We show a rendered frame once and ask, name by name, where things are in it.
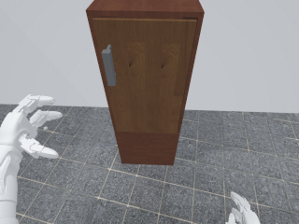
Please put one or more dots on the left robot forearm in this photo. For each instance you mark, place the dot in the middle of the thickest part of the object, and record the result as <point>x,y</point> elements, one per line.
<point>10,159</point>

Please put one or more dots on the robot left hand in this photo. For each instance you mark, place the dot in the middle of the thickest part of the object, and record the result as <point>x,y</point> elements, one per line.
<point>15,126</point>

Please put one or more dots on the robot right hand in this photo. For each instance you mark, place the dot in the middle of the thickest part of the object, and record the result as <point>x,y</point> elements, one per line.
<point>247,216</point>

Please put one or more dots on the cupboard door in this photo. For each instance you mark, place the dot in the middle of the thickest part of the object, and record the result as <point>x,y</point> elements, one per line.
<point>151,59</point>

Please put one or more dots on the handle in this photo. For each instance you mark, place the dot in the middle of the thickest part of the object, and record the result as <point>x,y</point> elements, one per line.
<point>109,66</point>

